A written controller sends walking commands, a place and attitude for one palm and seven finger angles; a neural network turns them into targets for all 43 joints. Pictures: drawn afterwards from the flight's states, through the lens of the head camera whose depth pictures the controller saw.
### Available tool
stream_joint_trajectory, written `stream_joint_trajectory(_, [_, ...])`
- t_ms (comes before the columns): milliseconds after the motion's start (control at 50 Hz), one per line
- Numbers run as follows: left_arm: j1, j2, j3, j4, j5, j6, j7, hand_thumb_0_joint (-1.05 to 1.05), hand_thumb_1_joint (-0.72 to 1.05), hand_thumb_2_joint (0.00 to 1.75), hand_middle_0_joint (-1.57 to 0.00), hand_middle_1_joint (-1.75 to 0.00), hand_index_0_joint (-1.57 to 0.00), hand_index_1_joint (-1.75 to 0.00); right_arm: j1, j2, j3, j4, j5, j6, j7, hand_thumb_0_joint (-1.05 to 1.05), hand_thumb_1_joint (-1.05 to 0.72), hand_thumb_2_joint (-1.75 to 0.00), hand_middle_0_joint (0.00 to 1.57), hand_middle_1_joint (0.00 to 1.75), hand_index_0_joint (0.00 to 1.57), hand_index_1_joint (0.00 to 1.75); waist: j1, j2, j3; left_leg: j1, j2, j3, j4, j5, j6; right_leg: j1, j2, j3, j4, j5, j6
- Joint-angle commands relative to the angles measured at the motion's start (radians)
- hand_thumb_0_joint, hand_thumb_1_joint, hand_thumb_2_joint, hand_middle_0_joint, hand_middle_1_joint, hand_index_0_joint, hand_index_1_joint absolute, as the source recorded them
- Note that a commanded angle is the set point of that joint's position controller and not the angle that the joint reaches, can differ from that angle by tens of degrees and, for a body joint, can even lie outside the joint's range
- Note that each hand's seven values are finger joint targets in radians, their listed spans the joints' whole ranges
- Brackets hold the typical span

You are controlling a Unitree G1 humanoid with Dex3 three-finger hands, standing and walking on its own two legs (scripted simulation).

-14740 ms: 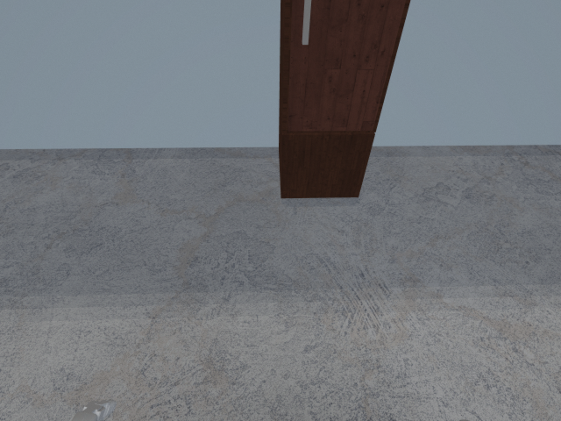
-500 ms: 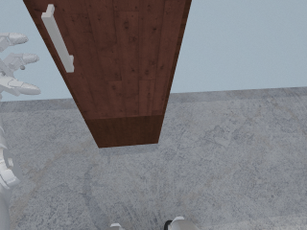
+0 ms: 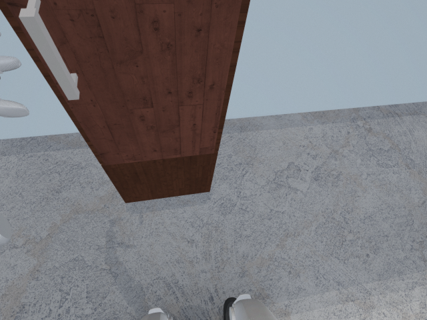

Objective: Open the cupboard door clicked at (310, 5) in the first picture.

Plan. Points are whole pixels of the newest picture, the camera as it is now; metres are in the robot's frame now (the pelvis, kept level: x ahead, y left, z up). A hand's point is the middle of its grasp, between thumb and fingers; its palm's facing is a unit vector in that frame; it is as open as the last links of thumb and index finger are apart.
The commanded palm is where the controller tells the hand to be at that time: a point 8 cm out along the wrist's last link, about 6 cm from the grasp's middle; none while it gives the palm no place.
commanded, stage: move the hooked fingers beside the handle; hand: left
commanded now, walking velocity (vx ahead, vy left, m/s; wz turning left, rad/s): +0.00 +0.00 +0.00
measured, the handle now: (56, 53) +0.55 +0.23 +0.13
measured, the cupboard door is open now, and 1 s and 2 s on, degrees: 0 0 0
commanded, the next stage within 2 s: slide the fingers in behind the handle in 0.60 s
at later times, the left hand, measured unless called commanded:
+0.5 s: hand out of the picture +0.48 +0.30 +0.14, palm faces +0.07 -1.00 +0.01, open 14.0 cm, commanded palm +0.46 +0.35 +0.13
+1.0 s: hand (20, 76) +0.50 +0.28 +0.13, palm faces +0.06 -1.00 +0.00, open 14.0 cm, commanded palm +0.47 +0.32 +0.13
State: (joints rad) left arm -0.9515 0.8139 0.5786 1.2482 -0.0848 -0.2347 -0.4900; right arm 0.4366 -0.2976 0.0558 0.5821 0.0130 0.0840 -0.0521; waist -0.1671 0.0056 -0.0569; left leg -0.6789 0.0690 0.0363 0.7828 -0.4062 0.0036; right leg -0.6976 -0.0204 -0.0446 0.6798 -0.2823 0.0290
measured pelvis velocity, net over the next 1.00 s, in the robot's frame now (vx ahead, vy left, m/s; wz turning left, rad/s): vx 0.00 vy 0.00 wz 0.00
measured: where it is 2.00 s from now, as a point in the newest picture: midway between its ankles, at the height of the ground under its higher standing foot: outside the picture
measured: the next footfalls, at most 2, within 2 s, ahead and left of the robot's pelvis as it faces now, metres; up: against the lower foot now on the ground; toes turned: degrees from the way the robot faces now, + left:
none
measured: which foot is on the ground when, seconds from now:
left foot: down 0.00-1.00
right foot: down 0.00-1.00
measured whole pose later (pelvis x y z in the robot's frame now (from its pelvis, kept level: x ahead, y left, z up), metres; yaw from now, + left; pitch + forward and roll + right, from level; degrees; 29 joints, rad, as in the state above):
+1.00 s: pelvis +0.00 +0.00 +0.00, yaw +0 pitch +18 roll -3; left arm -0.97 0.75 0.53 1.21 -0.09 -0.24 -0.43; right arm 0.44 -0.29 0.05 0.59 0.01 0.08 -0.05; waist -0.18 0.01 -0.06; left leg -0.71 0.07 0.02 0.81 -0.41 0.00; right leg -0.72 -0.02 -0.05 0.70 -0.29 0.03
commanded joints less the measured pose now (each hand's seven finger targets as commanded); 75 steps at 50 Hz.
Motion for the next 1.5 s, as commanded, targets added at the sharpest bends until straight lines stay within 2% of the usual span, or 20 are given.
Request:
stream_joint_trajectory(0, [-0.352, 0.325, 0.043, -0.274, -0.059, -0.087, -0.022, 0.00, -0.50, 0.30, -0.30, -1.20, -0.30, -1.20, 0.146, -0.188, -0.082, -0.059, -0.003, -0.007, -0.002, 0.00, -0.90, -0.90, 0.20, 0.30, 0.20, 0.30, 0.049, 0.184, -0.508, 0.317, -0.036, -0.048, -0.047, 0.576, 0.010, 0.258, 0.062, -0.002, 0.003, 0.410, -0.043])
stream_joint_trajectory(40, [-0.347, 0.327, 0.048, -0.254, -0.071, -0.075, -0.031, 0.00, -0.50, 0.30, -0.30, -1.20, -0.30, -1.20, 0.140, -0.192, -0.080, -0.060, -0.001, -0.002, -0.005, 0.00, -0.90, -0.90, 0.20, 0.30, 0.20, 0.30, 0.044, 0.144, -0.471, 0.277, -0.039, -0.047, -0.053, 0.533, 0.019, 0.267, 0.063, 0.000, 0.000, 0.404, -0.043])
stream_joint_trajectory(140, [-0.410, 0.279, -0.021, -0.237, -0.047, -0.045, -0.025, 0.00, -0.50, 0.30, -0.30, -1.20, -0.30, -1.20, 0.133, -0.187, -0.076, -0.047, 0.001, -0.004, -0.014, 0.00, -0.90, -0.90, 0.20, 0.30, 0.20, 0.30, 0.014, 0.185, -0.388, 0.262, -0.044, -0.052, -0.064, 0.446, 0.021, 0.196, 0.058, -0.005, -0.015, 0.325, -0.043])
stream_joint_trajectory(260, [-0.461, 0.283, -0.009, -0.272, -0.063, -0.082, -0.006, 0.00, -0.50, 0.30, -0.30, -1.20, -0.30, -1.20, 0.132, -0.185, -0.075, -0.036, -0.004, -0.017, -0.019, 0.00, -0.90, -0.90, 0.20, 0.30, 0.20, 0.30, 0.008, 0.185, -0.470, 0.309, -0.039, -0.064, -0.048, 0.470, 0.013, 0.208, 0.059, -0.003, -0.006, 0.331, -0.044])
stream_joint_trajectory(440, [-0.422, 0.302, -0.022, -0.179, -0.026, -0.043, 0.007, 0.00, -0.50, 0.30, -0.30, -1.20, -0.30, -1.20, 0.123, -0.185, -0.063, -0.053, 0.000, -0.019, -0.018, 0.00, -0.90, -0.90, 0.20, 0.30, 0.20, 0.30, 0.015, 0.148, -0.405, 0.217, -0.045, -0.060, -0.060, 0.413, 0.020, 0.220, 0.053, -0.004, -0.002, 0.318, -0.044])
stream_joint_trajectory(480, [-0.424, 0.353, 0.013, -0.186, -0.022, -0.052, 0.011, 0.00, -0.50, 0.30, -0.30, -1.20, -0.30, -1.20, 0.124, -0.188, -0.064, -0.061, 0.001, -0.017, -0.018, 0.00, -0.90, -0.90, 0.20, 0.30, 0.20, 0.30, 0.020, 0.135, -0.426, 0.204, -0.045, -0.056, -0.053, 0.400, 0.021, 0.237, 0.053, 0.001, 0.001, 0.320, -0.039])
stream_joint_trajectory(640, [-0.508, 0.259, -0.062, -0.206, -0.037, -0.078, -0.006, 0.00, -0.50, 0.30, -0.30, -1.20, -0.30, -1.20, 0.140, -0.188, -0.064, -0.034, -0.003, -0.024, -0.024, 0.00, -0.90, -0.90, 0.20, 0.30, 0.20, 0.30, -0.016, 0.195, -0.423, 0.269, -0.037, -0.073, -0.053, 0.394, 0.014, 0.149, 0.059, -0.007, -0.007, 0.251, -0.044])
stream_joint_trajectory(680, [-0.485, 0.290, -0.035, -0.196, -0.032, -0.066, -0.004, 0.00, -0.50, 0.30, -0.30, -1.20, -0.30, -1.20, 0.149, -0.191, -0.067, -0.028, -0.005, -0.024, -0.023, 0.00, -0.90, -0.90, 0.20, 0.30, 0.20, 0.30, -0.003, 0.200, -0.450, 0.276, -0.036, -0.075, -0.050, 0.406, 0.011, 0.156, 0.058, -0.007, -0.006, 0.254, -0.042])
stream_joint_trajectory(740, [-0.459, 0.249, -0.048, -0.206, -0.043, -0.056, 0.000, 0.00, -0.50, 0.30, -0.30, -1.20, -0.30, -1.20, 0.156, -0.186, -0.067, -0.030, -0.009, -0.025, -0.020, 0.00, -0.90, -0.90, 0.20, 0.30, 0.20, 0.30, 0.002, 0.194, -0.456, 0.283, -0.035, -0.074, -0.051, 0.445, 0.011, 0.165, 0.060, -0.013, -0.003, 0.281, -0.046])
stream_joint_trajectory(820, [-0.475, 0.281, -0.029, -0.189, -0.034, -0.042, 0.026, 0.00, -0.50, 0.30, -0.30, -1.20, -0.30, -1.20, 0.160, -0.188, -0.067, -0.029, -0.007, -0.024, -0.017, 0.00, -0.90, -0.90, 0.20, 0.30, 0.20, 0.30, -0.003, 0.131, -0.416, 0.217, -0.036, -0.069, -0.059, 0.383, 0.019, 0.189, 0.058, -0.010, -0.010, 0.270, -0.040])
stream_joint_trajectory(900, [-0.451, 0.292, -0.003, -0.260, -0.022, -0.071, 0.062, 0.00, -0.50, 0.30, -0.30, -1.20, -0.30, -1.20, 0.160, -0.180, -0.072, -0.040, -0.013, -0.024, -0.009, 0.00, -0.90, -0.90, 0.20, 0.30, 0.20, 0.30, 0.022, 0.204, -0.484, 0.271, -0.035, -0.063, -0.048, 0.460, 0.010, 0.207, 0.059, -0.006, 0.003, 0.314, -0.044])
stream_joint_trajectory(960, [-0.424, 0.275, 0.004, -0.309, -0.032, -0.086, 0.072, 0.00, -0.50, 0.30, -0.30, -1.20, -0.30, -1.20, 0.158, -0.177, -0.078, -0.045, -0.013, -0.022, -0.002, 0.00, -0.90, -0.90, 0.20, 0.30, 0.20, 0.30, 0.030, 0.200, -0.520, 0.308, -0.029, -0.064, -0.043, 0.527, 0.008, 0.226, 0.063, -0.008, 0.008, 0.355, -0.044])
stream_joint_trajectory(1020, [-0.380, 0.257, 0.000, -0.288, -0.042, -0.065, 0.070, 0.00, -0.50, 0.30, -0.30, -1.20, -0.30, -1.20, 0.144, -0.177, -0.078, -0.052, -0.006, -0.017, 0.001, 0.00, -0.90, -0.90, 0.20, 0.30, 0.20, 0.30, 0.035, 0.169, -0.476, 0.261, -0.034, -0.050, -0.052, 0.484, 0.014, 0.253, 0.061, -0.006, 0.002, 0.365, -0.042])
stream_joint_trajectory(1080, [-0.372, 0.226, -0.025, -0.244, -0.040, -0.041, 0.072, 0.00, -0.50, 0.30, -0.30, -1.20, -0.30, -1.20, 0.144, -0.177, -0.078, -0.049, -0.003, -0.015, 0.001, 0.00, -0.90, -0.90, 0.20, 0.30, 0.20, 0.30, 0.023, 0.129, -0.416, 0.229, -0.037, -0.047, -0.062, 0.449, 0.021, 0.246, 0.059, -0.006, -0.008, 0.362, -0.039])
stream_joint_trajectory(1140, [-0.394, 0.231, -0.022, -0.291, -0.034, -0.049, 0.081, 0.00, -0.50, 0.30, -0.30, -1.20, -0.30, -1.20, 0.145, -0.176, -0.080, -0.054, -0.006, -0.017, -0.002, 0.00, -0.90, -0.90, 0.20, 0.30, 0.20, 0.30, 0.024, 0.146, -0.449, 0.247, -0.039, -0.045, -0.058, 0.470, 0.023, 0.262, 0.057, 0.000, -0.003, 0.383, -0.042])
stream_joint_trajectory(1200, [-0.422, 0.163, -0.074, -0.288, -0.040, -0.064, 0.085, 0.00, -0.50, 0.30, -0.30, -1.20, -0.30, -1.20, 0.139, -0.168, -0.078, -0.042, -0.006, -0.021, 0.000, 0.00, -0.90, -0.90, 0.20, 0.30, 0.20, 0.30, 0.003, 0.151, -0.417, 0.264, -0.035, -0.049, -0.057, 0.461, 0.018, 0.225, 0.059, -0.003, -0.008, 0.361, -0.039])
stream_joint_trajectory(1240, [-0.455, 0.143, -0.078, -0.320, -0.054, -0.082, 0.086, 0.00, -0.50, 0.30, -0.30, -1.20, -0.30, -1.20, 0.139, -0.169, -0.081, -0.039, -0.010, -0.025, -0.004, 0.00, -0.90, -0.90, 0.20, 0.30, 0.20, 0.30, -0.003, 0.148, -0.452, 0.290, -0.034, -0.051, -0.053, 0.484, 0.019, 0.237, 0.060, -0.001, -0.005, 0.378, -0.041])
stream_joint_trajectory(1340, [-0.415, 0.088, -0.098, -0.318, -0.063, -0.080, 0.088, 0.00, -0.50, 0.30, -0.30, -1.20, -0.30, -1.20, 0.126, -0.161, -0.081, -0.035, -0.010, -0.031, 0.000, 0.00, -0.90, -0.90, 0.20, 0.30, 0.20, 0.30, 0.014, 0.180, -0.477, 0.311, -0.037, -0.054, -0.050, 0.531, 0.014, 0.243, 0.057, -0.005, 0.003, 0.396, -0.045])
stream_joint_trajectory(1440, [-0.393, 0.119, -0.065, -0.340, -0.053, -0.065, 0.127, 0.00, -0.50, 0.30, -0.30, -1.20, -0.30, -1.20, 0.118, -0.161, -0.084, -0.043, -0.010, -0.030, 0.005, 0.00, -0.90, -0.90, 0.20, 0.30, 0.20, 0.30, 0.032, 0.152, -0.480, 0.286, -0.038, -0.051, -0.056, 0.525, 0.016, 0.279, 0.055, -0.005, 0.006, 0.414, -0.046])
stream_joint_trajectory(1480, [-0.412, 0.086, -0.091, -0.330, -0.047, -0.065, 0.141, 0.00, -0.50, 0.30, -0.30, -1.20, -0.30, -1.20, 0.109, -0.154, -0.082, -0.042, -0.008, -0.030, 0.007, 0.00, -0.90, -0.90, 0.20, 0.30, 0.20, 0.30, 0.019, 0.128, -0.445, 0.267, -0.039, -0.048, -0.062, 0.490, 0.016, 0.272, 0.054, -0.005, -0.002, 0.400, -0.040])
